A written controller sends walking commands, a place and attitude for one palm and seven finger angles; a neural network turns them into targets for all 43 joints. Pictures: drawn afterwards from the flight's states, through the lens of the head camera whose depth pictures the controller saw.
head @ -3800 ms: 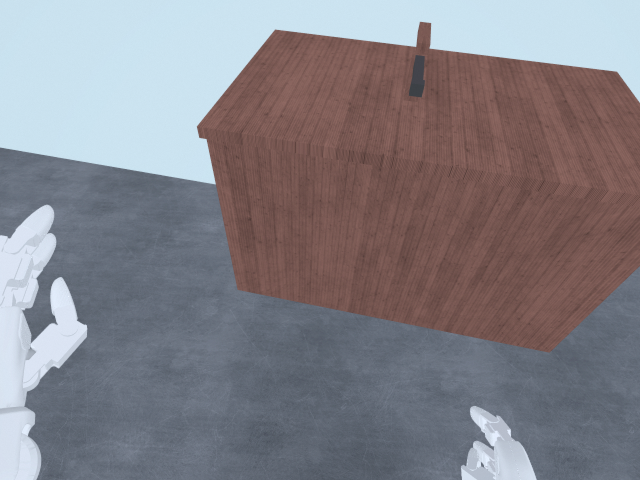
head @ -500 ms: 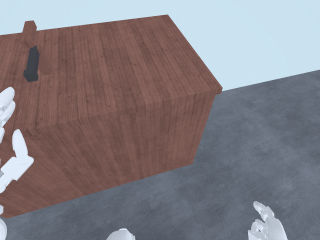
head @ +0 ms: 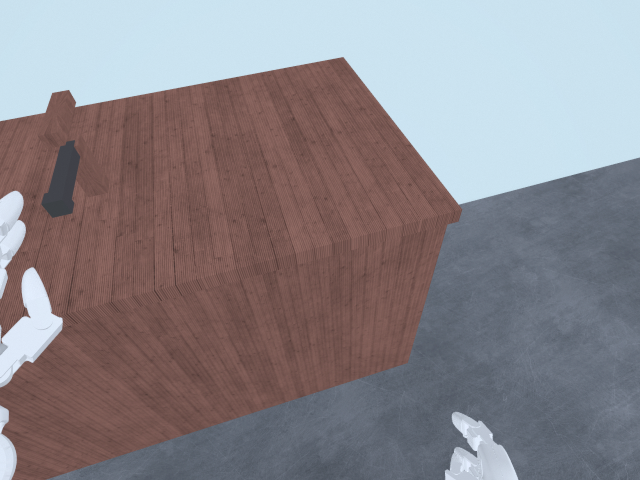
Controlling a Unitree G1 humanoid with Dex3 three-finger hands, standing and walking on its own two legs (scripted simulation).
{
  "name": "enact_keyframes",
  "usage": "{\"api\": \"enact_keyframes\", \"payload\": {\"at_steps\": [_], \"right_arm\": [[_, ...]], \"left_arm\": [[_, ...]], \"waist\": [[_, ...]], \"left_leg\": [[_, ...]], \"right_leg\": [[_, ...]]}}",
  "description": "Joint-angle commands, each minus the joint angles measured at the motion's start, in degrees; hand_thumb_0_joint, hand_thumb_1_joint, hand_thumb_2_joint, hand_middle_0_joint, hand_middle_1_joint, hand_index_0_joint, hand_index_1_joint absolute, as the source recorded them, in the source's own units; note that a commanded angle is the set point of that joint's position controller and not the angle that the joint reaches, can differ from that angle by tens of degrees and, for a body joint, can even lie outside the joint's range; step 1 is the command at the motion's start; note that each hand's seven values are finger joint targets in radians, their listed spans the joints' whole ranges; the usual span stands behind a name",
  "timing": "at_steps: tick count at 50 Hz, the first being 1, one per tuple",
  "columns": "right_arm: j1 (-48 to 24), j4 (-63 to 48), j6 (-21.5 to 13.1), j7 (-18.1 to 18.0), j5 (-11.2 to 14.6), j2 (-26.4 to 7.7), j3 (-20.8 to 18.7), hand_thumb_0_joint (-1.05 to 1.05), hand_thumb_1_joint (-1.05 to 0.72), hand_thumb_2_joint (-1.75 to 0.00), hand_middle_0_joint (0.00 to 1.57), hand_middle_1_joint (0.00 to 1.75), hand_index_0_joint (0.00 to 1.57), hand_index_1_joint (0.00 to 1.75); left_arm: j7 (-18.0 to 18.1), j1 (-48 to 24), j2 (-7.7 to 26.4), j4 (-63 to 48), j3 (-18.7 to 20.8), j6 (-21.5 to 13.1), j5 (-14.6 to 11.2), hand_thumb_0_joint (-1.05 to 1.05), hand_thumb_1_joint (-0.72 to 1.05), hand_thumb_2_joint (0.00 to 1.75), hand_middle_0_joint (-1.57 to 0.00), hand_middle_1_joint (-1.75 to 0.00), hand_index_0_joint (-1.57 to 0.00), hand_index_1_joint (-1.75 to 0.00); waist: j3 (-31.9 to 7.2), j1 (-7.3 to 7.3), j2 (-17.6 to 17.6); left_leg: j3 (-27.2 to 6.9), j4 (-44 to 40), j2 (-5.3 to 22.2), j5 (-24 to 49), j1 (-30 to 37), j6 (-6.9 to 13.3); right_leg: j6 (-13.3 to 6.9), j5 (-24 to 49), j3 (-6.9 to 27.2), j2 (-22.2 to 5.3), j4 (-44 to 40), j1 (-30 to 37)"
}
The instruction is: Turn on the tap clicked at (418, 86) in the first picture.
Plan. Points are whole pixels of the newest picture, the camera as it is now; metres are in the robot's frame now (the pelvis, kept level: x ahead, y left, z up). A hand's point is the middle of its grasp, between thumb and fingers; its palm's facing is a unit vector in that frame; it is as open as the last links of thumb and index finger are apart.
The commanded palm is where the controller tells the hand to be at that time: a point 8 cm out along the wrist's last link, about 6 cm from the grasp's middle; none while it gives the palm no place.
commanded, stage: come to a stop and stand still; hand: left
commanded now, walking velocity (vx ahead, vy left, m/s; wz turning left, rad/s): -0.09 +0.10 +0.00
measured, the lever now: (58, 203) +0.45 +0.42 +0.10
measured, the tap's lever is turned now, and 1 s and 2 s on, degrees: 0 0 0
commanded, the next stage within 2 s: look again from close up in 0.98 s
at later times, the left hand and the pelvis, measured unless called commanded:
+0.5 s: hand out of the picture +0.16 +0.27 +0.18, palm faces +0.49 -0.80 -0.36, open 7.4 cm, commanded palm +0.12 +0.29 +0.19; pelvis -0.04 +0.01 +0.00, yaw +0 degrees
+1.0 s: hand (4, 427) +0.13 +0.26 +0.16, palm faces +0.41 -0.83 -0.38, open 7.4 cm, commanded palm +0.08 +0.30 +0.19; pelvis -0.08 +0.02 +0.01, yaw -1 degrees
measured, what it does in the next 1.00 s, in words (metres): steps on the spot: left foot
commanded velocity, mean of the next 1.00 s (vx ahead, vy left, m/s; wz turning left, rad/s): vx -0.01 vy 0.02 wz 0.00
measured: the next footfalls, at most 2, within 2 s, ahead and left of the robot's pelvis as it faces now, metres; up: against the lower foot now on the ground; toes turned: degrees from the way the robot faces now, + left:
left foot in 0.30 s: +0.01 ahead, +0.14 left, +0.00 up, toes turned +1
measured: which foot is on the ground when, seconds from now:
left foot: up 0.00-0.28, down 0.30-1.00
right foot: down 0.00-1.00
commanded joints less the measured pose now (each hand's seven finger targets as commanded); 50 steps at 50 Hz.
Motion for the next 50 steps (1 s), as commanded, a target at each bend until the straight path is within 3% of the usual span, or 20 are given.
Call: {"api": "enact_keyframes", "payload": {"at_steps": [1, 5, 10, 13, 14, 15, 16, 18, 20, 22, 24, 27, 29, 31, 34, 37, 39, 43, 47, 50], "right_arm": [[-4.72, -9.09, -3.04, -0.63, 0.87, -7.33, -4.21, 0.00, -0.90, -0.90, 0.20, 0.30, 0.20, 0.30], [-7.24, -9.72, -2.05, -1.50, 0.17, -6.43, -2.88, 0.00, -0.90, -0.90, 0.20, 0.30, 0.20, 0.30], [-5.75, -11.33, -1.16, -1.97, -0.25, -7.33, -4.25, 0.00, -0.90, -0.90, 0.20, 0.30, 0.20, 0.30], [-3.53, -11.13, -0.63, -1.83, -0.24, -7.81, -4.59, 0.00, -0.90, -0.90, 0.20, 0.30, 0.20, 0.30], [-3.65, -11.32, -0.67, -1.97, -0.12, -8.72, -5.06, 0.00, -0.90, -0.90, 0.20, 0.30, 0.20, 0.30], [-3.97, -11.95, -0.83, -2.21, 0.16, -9.90, -5.44, 0.00, -0.90, -0.90, 0.20, 0.30, 0.20, 0.30], [-4.56, -12.20, -1.31, -2.21, 0.59, -10.15, -5.17, 0.00, -0.90, -0.90, 0.20, 0.30, 0.20, 0.30], [-4.67, -11.07, -1.99, -2.20, 0.27, -9.01, -4.20, 0.00, -0.90, -0.90, 0.20, 0.30, 0.20, 0.30], [-4.36, -10.73, -3.13, -2.22, 0.40, -9.22, -4.35, 0.00, -0.90, -0.90, 0.20, 0.30, 0.20, 0.30], [-3.38, -9.79, -4.05, -2.05, 0.39, -9.77, -4.49, 0.00, -0.90, -0.90, 0.20, 0.30, 0.20, 0.30], [-4.07, -9.50, -4.33, -1.77, 0.23, -9.75, -4.23, 0.00, -0.90, -0.90, 0.20, 0.30, 0.20, 0.30], [-4.74, -9.34, -4.36, -1.65, -0.21, -9.06, -3.71, 0.00, -0.90, -0.90, 0.20, 0.30, 0.20, 0.30], [-4.03, -9.13, -3.98, -1.36, -0.63, -8.51, -3.71, 0.00, -0.90, -0.90, 0.20, 0.30, 0.20, 0.30], [-4.35, -8.75, -3.65, -1.42, -0.99, -7.30, -3.39, 0.00, -0.90, -0.90, 0.20, 0.30, 0.20, 0.30], [-4.15, -8.49, -3.24, -1.28, -1.10, -6.81, -3.06, 0.00, -0.90, -0.90, 0.20, 0.30, 0.20, 0.30], [-4.34, -9.35, -3.08, -1.46, -0.52, -7.58, -3.23, 0.00, -0.90, -0.90, 0.20, 0.30, 0.20, 0.30], [-3.87, -9.79, -2.97, -1.49, 0.11, -8.09, -3.74, 0.00, -0.90, -0.90, 0.20, 0.30, 0.20, 0.30], [-4.00, -9.34, -3.30, -1.67, 0.05, -8.54, -3.92, 0.00, -0.90, -0.90, 0.20, 0.30, 0.20, 0.30], [-3.59, -9.08, -4.31, -2.06, -0.02, -9.09, -4.02, 0.00, -0.90, -0.90, 0.20, 0.30, 0.20, 0.30], [-3.85, -9.31, -4.62, -2.18, -0.20, -9.25, -4.28, 0.00, -0.90, -0.90, 0.20, 0.30, 0.20, 0.30]], "left_arm": [[0.96, -4.98, 8.93, -6.73, 4.35, -1.08, 0.21, 0.00, 0.90, 0.90, -0.20, -0.30, -0.20, -0.30], [1.97, -5.09, 10.68, -14.49, 5.78, -2.73, 1.11, 0.00, 0.90, 0.90, -0.20, -0.30, -0.20, -0.30], [2.99, 2.12, 11.85, -19.78, 8.46, -3.08, 0.59, 0.00, 0.90, 0.90, -0.20, -0.30, -0.20, -0.30], [3.05, 3.25, 10.01, -18.55, 7.38, -2.86, 0.13, 0.00, 0.90, 0.90, -0.20, -0.30, -0.20, -0.30], [3.02, 2.72, 10.02, -18.43, 7.29, -2.97, -0.04, 0.00, 0.90, 0.90, -0.20, -0.30, -0.20, -0.30], [2.77, 1.66, 9.30, -18.69, 6.31, -3.15, -0.17, 0.00, 0.90, 0.90, -0.20, -0.30, -0.20, -0.30], [2.63, 1.25, 9.77, -17.77, 6.49, -3.60, 0.08, 0.00, 0.90, 0.90, -0.20, -0.30, -0.20, -0.30], [1.84, 0.03, 8.16, -11.96, 5.03, -3.40, 0.31, 0.00, 0.90, 0.90, -0.20, -0.30, -0.20, -0.30], [1.32, -6.81, 6.68, -12.61, 2.38, -3.73, 1.00, 0.00, 0.90, 0.90, -0.20, -0.30, -0.20, -0.30], [1.10, -7.43, 5.62, -9.90, 0.44, -3.54, 1.44, 0.00, 0.90, 0.90, -0.20, -0.30, -0.20, -0.30], [1.00, -9.64, 5.51, -9.45, -0.55, -2.98, 1.78, 0.00, 0.90, 0.90, -0.20, -0.30, -0.20, -0.30], [0.86, -11.58, 7.01, -9.96, 0.58, -2.82, 2.04, 0.00, 0.90, 0.90, -0.20, -0.30, -0.20, -0.30], [1.17, -11.98, 8.27, -11.03, 1.60, -2.63, 2.24, 0.00, 0.90, 0.90, -0.20, -0.30, -0.20, -0.30], [1.40, -11.88, 10.00, -12.20, 3.47, -2.41, 1.78, 0.00, 0.90, 0.90, -0.20, -0.30, -0.20, -0.30], [1.75, -8.47, 9.70, -12.82, 4.45, -2.33, 1.11, 0.00, 0.90, 0.90, -0.20, -0.30, -0.20, -0.30], [1.63, -3.20, 8.63, -11.08, 4.82, -2.47, 0.56, 0.00, 0.90, 0.90, -0.20, -0.30, -0.20, -0.30], [1.42, -1.52, 7.64, -9.26, 4.10, -2.27, 0.82, 0.00, 0.90, 0.90, -0.20, -0.30, -0.20, -0.30], [1.29, -3.23, 7.23, -9.08, 2.61, -1.93, 1.02, 0.00, 0.90, 0.90, -0.20, -0.30, -0.20, -0.30], [1.62, -5.67, 7.99, -11.46, 2.29, -2.29, 1.64, 0.00, 0.90, 0.90, -0.20, -0.30, -0.20, -0.30], [1.82, -6.39, 9.22, -12.66, 3.42, -2.39, 2.08, 0.00, 0.90, 0.90, -0.20, -0.30, -0.20, -0.30]], "waist": [[-9.76, -0.47, -17.35], [-12.94, -0.29, -9.74], [-14.05, 0.50, -9.29], [-13.05, -0.80, -6.58], [-12.42, -0.56, -2.85], [-10.40, -0.27, 3.71], [-9.29, 0.61, 6.49], [-4.95, 0.05, 9.62], [-2.81, -0.02, 7.23], [-4.53, -0.14, 4.49], [-5.21, -0.23, 1.44], [-1.84, 0.07, -0.48], [-0.80, 0.10, -5.63], [-3.28, -0.16, -10.15], [-8.01, -0.44, -6.48], [-8.90, 0.07, -0.23], [-6.86, 0.00, -1.84], [-5.14, -0.61, -4.06], [-6.44, -0.38, 0.61], [-5.26, -0.07, 1.00]], "left_leg": [[-5.84, 17.88, -2.66, -9.86, -7.64, -0.41], [-5.77, 15.20, -2.51, -6.71, -7.66, -0.56], [-3.84, 1.70, -3.30, -4.45, -3.79, 0.26], [-3.37, -10.28, -3.42, 6.14, 3.96, 0.42], [-5.87, -13.93, -0.43, 8.51, 4.38, 1.25], [-11.42, -16.87, 4.68, 13.00, 2.95, 2.75], [-13.56, -17.65, 8.45, 16.86, 0.85, 4.27], [-13.77, -20.55, 9.90, 12.85, -8.59, 5.35], [-11.19, -18.92, 8.57, 10.78, -9.26, 4.61], [-10.12, -15.49, 7.07, 12.92, -5.65, 4.09], [-8.68, -14.41, 4.70, 6.96, -8.26, 2.84], [-6.90, -16.08, 1.38, -12.40, -13.19, 2.18], [-5.72, -10.71, -1.70, -13.22, -10.29, 1.93], [-4.57, -5.75, -3.52, -8.22, -4.09, 1.45], [-5.59, -8.00, -3.24, -1.34, 0.38, 1.70], [-9.57, -17.96, 0.57, -5.96, -7.47, 2.30], [-9.14, -18.28, 0.66, -12.25, -12.11, 2.42], [-7.74, -14.63, -0.70, -5.20, -8.00, 1.80], [-8.60, -17.97, 0.33, -6.06, -7.97, 2.05], [-8.76, -18.85, 0.23, -9.68, -10.82, 2.30]], "right_leg": [[-3.67, 32.60, 22.73, -20.56, -11.82, 10.04], [-3.66, 33.83, 13.98, -18.17, -7.75, 13.20], [-3.99, 23.82, 15.16, -17.31, -9.38, 13.75], [-0.82, 8.48, 13.09, -13.19, -8.91, 8.35], [0.58, 4.33, 11.87, -10.49, -6.89, 7.63], [2.36, 1.04, 9.17, -6.10, -2.80, 5.75], [3.55, -0.95, 7.30, -3.23, 0.14, 4.99], [4.03, -7.80, 5.96, -2.30, 5.44, 6.63], [4.11, -5.50, 6.15, -2.11, 3.68, 6.50], [4.28, -0.19, 6.45, -1.89, -1.48, 7.54], [3.99, 4.41, 8.32, -2.75, -3.85, 11.15], [3.40, -9.77, 12.63, -4.18, -8.37, 8.48], [2.20, -21.16, 17.22, -6.62, -15.38, 2.25], [0.99, -24.69, 19.35, -9.25, -19.42, -1.81], [0.71, -17.22, 16.48, -8.61, -16.74, 1.02], [3.25, -10.83, 11.93, -3.19, -10.49, 10.19], [3.59, -14.34, 12.77, -3.18, -11.14, 11.35], [2.93, -11.60, 13.60, -3.92, -13.82, 6.69], [3.45, -9.08, 11.73, -2.53, -11.36, 9.07], [3.54, -11.16, 12.20, -2.23, -11.26, 10.02]]}}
